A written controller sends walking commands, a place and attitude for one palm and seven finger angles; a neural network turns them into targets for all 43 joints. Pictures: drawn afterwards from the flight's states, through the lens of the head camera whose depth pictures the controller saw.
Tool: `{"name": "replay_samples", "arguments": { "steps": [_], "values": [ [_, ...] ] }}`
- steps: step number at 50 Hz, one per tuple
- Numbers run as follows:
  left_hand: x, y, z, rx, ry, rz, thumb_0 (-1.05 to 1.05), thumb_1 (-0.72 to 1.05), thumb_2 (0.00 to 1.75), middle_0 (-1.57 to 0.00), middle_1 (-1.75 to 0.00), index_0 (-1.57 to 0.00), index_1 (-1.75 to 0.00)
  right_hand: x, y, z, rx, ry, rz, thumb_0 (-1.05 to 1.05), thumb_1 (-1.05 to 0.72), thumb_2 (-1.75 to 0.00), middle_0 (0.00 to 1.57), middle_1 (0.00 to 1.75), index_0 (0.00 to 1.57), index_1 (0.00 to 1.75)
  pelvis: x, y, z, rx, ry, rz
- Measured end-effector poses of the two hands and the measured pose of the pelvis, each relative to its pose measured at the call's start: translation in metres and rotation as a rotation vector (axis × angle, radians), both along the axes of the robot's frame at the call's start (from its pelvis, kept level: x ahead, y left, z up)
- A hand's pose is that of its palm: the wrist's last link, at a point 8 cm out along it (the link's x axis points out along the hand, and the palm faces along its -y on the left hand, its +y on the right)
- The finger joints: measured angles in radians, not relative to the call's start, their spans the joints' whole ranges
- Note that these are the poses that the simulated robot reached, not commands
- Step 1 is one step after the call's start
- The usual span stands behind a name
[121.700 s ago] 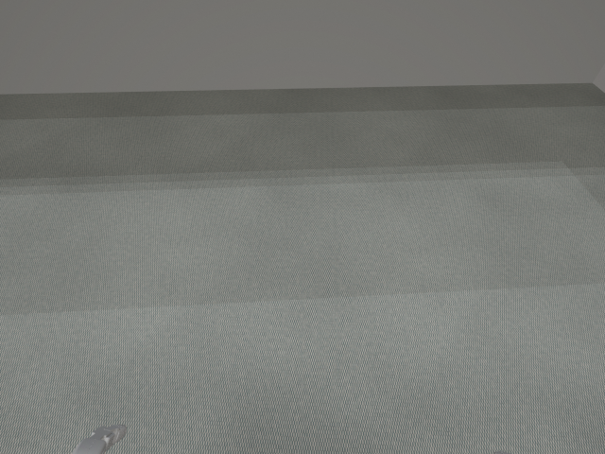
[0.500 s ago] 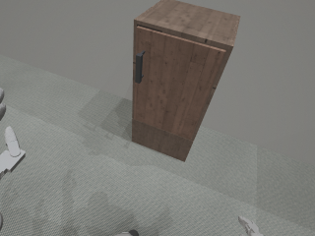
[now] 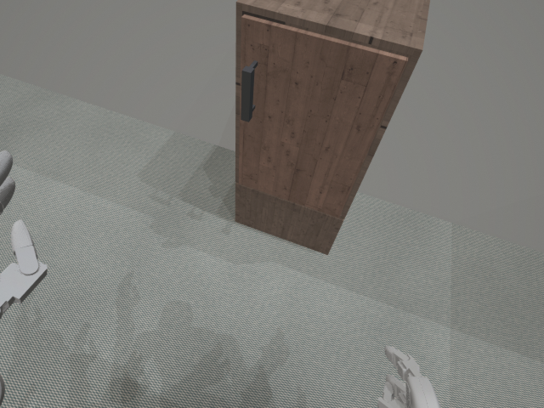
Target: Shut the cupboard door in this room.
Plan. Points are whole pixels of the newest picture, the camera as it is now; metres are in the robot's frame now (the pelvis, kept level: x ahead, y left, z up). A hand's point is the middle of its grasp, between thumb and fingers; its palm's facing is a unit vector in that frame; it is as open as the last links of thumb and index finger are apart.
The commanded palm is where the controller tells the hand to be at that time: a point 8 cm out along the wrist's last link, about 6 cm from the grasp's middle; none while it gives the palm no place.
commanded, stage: let the arm hang, fingers relaxed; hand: left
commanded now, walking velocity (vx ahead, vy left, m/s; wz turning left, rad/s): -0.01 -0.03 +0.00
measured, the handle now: (250, 91) +0.86 +0.09 -0.04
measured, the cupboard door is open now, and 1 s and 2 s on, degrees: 0 0 0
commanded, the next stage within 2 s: look to check the result in 1.20 s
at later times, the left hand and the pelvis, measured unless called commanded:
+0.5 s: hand out of the picture +0.00 +0.18 -0.18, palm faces +0.09 -0.98 -0.18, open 6.9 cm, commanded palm none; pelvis -0.04 -0.01 +0.00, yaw +3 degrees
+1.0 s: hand out of the picture -0.06 +0.18 -0.17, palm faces +0.05 -0.98 -0.17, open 7.4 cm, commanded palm none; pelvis -0.04 +0.02 +0.01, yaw +1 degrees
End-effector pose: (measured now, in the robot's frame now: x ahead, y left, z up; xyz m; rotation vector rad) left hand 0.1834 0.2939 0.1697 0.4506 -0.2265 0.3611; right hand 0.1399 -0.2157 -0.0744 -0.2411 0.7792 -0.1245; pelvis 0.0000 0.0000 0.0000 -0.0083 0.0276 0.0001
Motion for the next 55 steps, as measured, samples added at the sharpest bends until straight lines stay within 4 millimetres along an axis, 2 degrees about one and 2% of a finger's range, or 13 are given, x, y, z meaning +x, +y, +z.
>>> {"name": "replay_samples", "arguments": {
  "steps": [5, 7, 10, 13, 17, 20, 21, 24, 28, 32, 35, 41, 55],
  "values": [
    [0.001, -0.022, 0.033, 0.167, -0.028, -0.126, 0.02, 0.89, 0.90, -0.21, -0.30, -0.21, -0.30, 0.004, -0.009, 0.002, 0.028, -0.014, -0.027, 0.01, -0.90, -0.90, 0.21, 0.30, 0.21, 0.30, -0.002, -0.007, 0.001, -0.014, 0.019, -0.007],
    [0.008, -0.020, 0.015, 0.173, 0.055, -0.136, 0.01, 0.89, 0.90, -0.21, -0.30, -0.21, -0.30, 0.005, -0.016, -0.005, 0.053, -0.017, -0.022, 0.01, -0.90, -0.90, 0.21, 0.30, 0.21, 0.30, -0.004, -0.005, 0.001, -0.014, 0.023, 0.001],
    [0.017, -0.013, -0.065, 0.031, 0.392, -0.069, 0.01, 0.89, 0.90, -0.20, -0.30, -0.21, -0.30, 0.003, -0.029, -0.025, 0.062, 0.017, -0.009, 0.01, -0.90, -0.90, 0.21, 0.30, 0.21, 0.30, -0.008, 0.002, -0.002, -0.006, 0.017, 0.002],
    [-0.005, -0.022, -0.159, -0.115, 0.748, -0.020, 0.01, 0.90, 0.90, -0.20, -0.29, -0.20, -0.30, -0.008, -0.041, -0.042, 0.056, 0.060, -0.032, 0.01, -0.91, -0.90, 0.21, 0.30, 0.21, 0.30, -0.014, 0.003, -0.010, 0.011, 0.003, 0.004],
    [-0.071, -0.057, -0.254, -0.306, 1.091, -0.010, 0.01, 0.91, 0.90, -0.20, -0.29, -0.20, -0.30, -0.041, -0.047, -0.051, 0.007, 0.183, -0.038, 0.01, -0.91, -0.90, 0.20, 0.30, 0.20, 0.30, -0.023, -0.001, -0.014, 0.013, -0.041, 0.032],
    [-0.131, -0.080, -0.301, -0.460, 1.268, 0.020, 0.01, 0.91, 0.90, -0.20, -0.29, -0.20, -0.30, -0.075, -0.046, -0.051, -0.032, 0.308, -0.042, 0.01, -0.91, -0.90, 0.20, 0.30, 0.20, 0.30, -0.028, -0.003, -0.014, 0.008, -0.068, 0.046],
    [-0.144, -0.077, -0.308, -0.508, 1.274, 0.077, 0.00, 0.94, 0.89, -0.21, -0.29, -0.21, -0.30, -0.087, -0.044, -0.050, -0.039, 0.352, -0.042, 0.01, -0.91, -0.90, 0.20, 0.30, 0.20, 0.30, -0.030, -0.005, -0.013, 0.007, -0.072, 0.052],
    [-0.183, -0.065, -0.318, -0.543, 1.362, 0.151, -0.03, 0.99, 0.89, -0.21, -0.30, -0.21, -0.30, -0.121, -0.036, -0.048, -0.044, 0.470, -0.038, 0.01, -0.91, -0.90, 0.20, 0.30, 0.20, 0.30, -0.034, -0.006, -0.007, -0.006, -0.069, 0.059],
    [-0.233, -0.054, -0.314, -0.546, 1.500, 0.220, -0.02, 0.97, 0.89, -0.21, -0.29, -0.21, -0.30, -0.153, -0.024, -0.052, -0.013, 0.568, -0.058, 0.01, -0.91, -0.90, 0.20, 0.30, 0.20, 0.30, -0.040, -0.003, 0.001, -0.018, -0.057, 0.058],
    [-0.272, -0.046, -0.304, -0.535, 1.605, 0.278, -0.01, 0.95, 0.89, -0.20, -0.29, -0.20, -0.30, -0.172, -0.010, -0.058, 0.034, 0.605, -0.081, 0.01, -0.91, -0.90, 0.20, 0.30, 0.20, 0.30, -0.042, 0.004, 0.005, -0.016, -0.056, 0.046],
    [-0.287, -0.043, -0.299, -0.528, 1.645, 0.303, 0.00, 0.93, 0.90, -0.20, -0.29, -0.20, -0.30, -0.180, 0.000, -0.062, 0.065, 0.610, -0.094, 0.00, -0.91, -0.90, 0.20, 0.30, 0.20, 0.30, -0.042, 0.008, 0.007, -0.012, -0.062, 0.038],
    [-0.286, -0.045, -0.299, -0.526, 1.645, 0.290, 0.01, 0.91, 0.90, -0.20, -0.29, -0.20, -0.30, -0.186, 0.014, -0.067, 0.101, 0.607, -0.111, 0.00, -0.91, -0.90, 0.20, 0.30, 0.20, 0.30, -0.043, 0.013, 0.009, -0.006, -0.072, 0.024],
    [-0.238, -0.071, -0.311, -0.563, 1.564, 0.162, 0.01, 0.91, 0.90, -0.20, -0.29, -0.20, -0.30, -0.202, 0.024, -0.063, 0.105, 0.630, -0.159, 0.00, -0.91, -0.90, 0.20, 0.30, 0.20, 0.30, -0.040, 0.018, 0.009, 0.002, -0.064, 0.011]
  ]
}}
